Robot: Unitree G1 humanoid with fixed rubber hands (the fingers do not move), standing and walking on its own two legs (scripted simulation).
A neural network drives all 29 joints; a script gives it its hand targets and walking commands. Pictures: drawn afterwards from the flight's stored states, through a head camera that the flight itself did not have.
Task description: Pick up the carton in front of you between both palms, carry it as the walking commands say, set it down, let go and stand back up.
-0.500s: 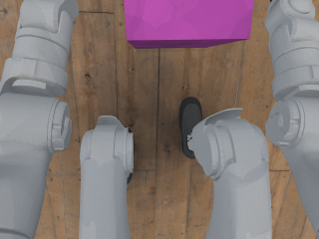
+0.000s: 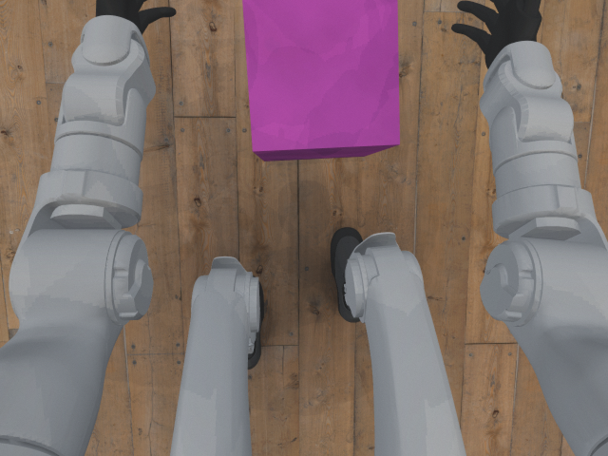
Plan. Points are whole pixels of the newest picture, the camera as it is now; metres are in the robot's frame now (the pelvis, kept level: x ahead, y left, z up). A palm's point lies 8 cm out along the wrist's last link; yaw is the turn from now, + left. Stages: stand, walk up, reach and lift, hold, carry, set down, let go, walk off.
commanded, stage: set down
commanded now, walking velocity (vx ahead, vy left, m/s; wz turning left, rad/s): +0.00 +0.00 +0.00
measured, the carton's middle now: (316, 95) +0.53 -0.08 -0.37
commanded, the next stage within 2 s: let go in 0.40 s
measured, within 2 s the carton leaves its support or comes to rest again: neither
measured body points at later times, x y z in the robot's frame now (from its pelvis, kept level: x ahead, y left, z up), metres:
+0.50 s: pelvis +0.03 -0.01 +0.14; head +0.33 -0.03 +0.47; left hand +0.57 +0.13 +0.03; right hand +0.51 -0.27 +0.03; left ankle +0.06 +0.12 -0.46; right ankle +0.14 -0.12 -0.46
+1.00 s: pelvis +0.09 -0.02 +0.24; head +0.26 -0.04 +0.66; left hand +0.41 +0.17 +0.14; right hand +0.35 -0.27 +0.14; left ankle +0.06 +0.12 -0.46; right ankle +0.14 -0.12 -0.46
